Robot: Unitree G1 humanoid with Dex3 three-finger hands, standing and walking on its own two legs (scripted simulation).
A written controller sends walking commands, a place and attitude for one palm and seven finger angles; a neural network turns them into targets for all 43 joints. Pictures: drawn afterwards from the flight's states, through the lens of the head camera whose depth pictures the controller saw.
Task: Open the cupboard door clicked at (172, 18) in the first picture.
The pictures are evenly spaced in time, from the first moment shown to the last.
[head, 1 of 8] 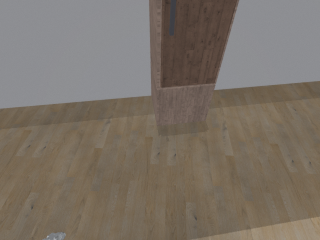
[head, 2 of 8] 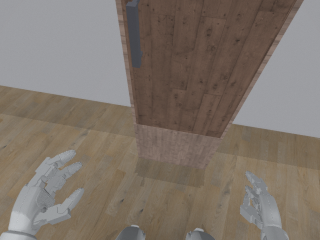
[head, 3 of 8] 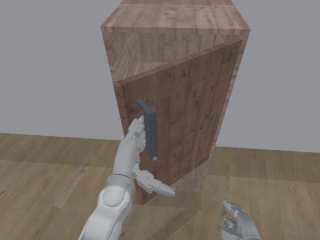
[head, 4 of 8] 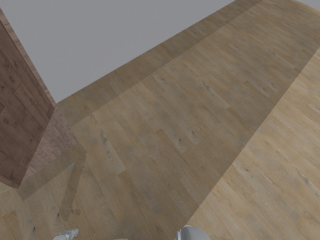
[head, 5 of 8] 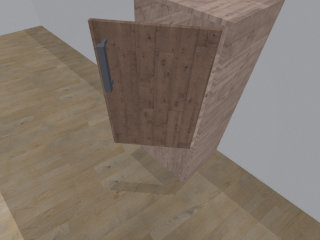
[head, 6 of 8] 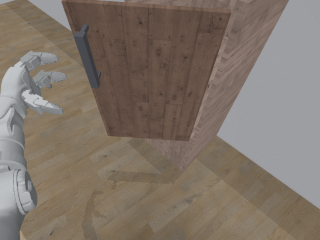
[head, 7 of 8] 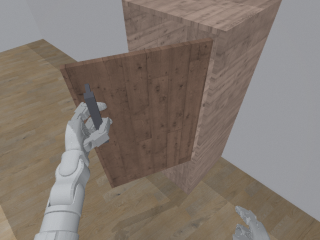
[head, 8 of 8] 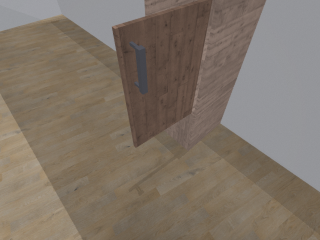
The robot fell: no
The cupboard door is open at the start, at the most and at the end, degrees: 0 86 85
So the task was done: yes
